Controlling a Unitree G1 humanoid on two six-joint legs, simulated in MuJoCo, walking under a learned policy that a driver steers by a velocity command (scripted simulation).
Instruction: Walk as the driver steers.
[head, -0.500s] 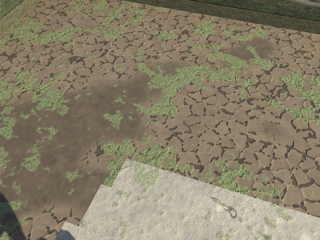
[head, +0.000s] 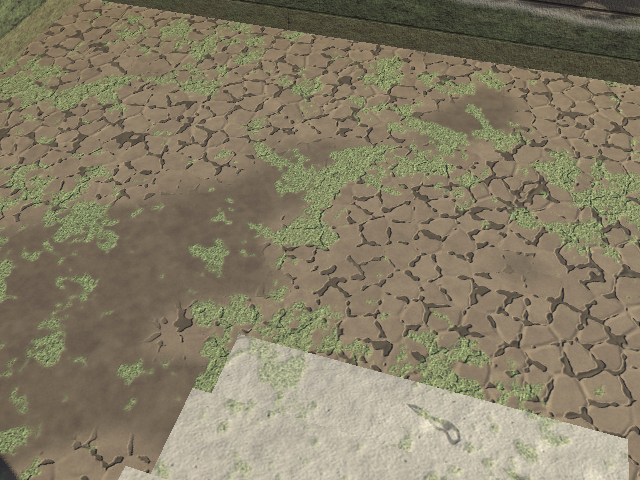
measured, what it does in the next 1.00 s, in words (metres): stands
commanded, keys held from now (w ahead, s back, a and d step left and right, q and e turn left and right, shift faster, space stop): no key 1.00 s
